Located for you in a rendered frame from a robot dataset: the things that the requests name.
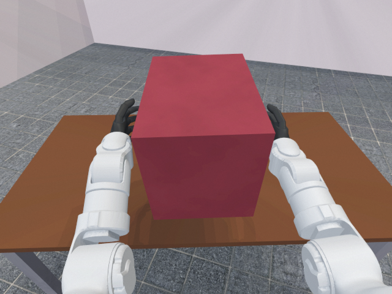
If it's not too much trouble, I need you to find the robot left hand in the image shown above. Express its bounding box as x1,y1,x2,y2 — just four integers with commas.
110,99,139,142

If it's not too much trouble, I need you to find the right robot forearm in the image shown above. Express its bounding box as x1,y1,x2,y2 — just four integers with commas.
268,138,383,281

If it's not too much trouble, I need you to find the carton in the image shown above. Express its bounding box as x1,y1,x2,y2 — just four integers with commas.
131,54,276,220

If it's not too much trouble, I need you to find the robot right upper arm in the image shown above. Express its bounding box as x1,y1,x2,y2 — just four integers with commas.
301,234,392,294

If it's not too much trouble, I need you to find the robot left upper arm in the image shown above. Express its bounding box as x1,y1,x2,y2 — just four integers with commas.
63,242,136,294

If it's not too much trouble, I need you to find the robot right hand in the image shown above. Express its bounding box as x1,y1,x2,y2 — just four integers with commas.
267,104,290,141

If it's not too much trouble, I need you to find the table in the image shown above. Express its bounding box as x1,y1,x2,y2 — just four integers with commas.
0,112,392,294

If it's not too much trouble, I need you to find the left robot forearm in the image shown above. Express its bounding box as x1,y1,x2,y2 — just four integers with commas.
62,132,134,294

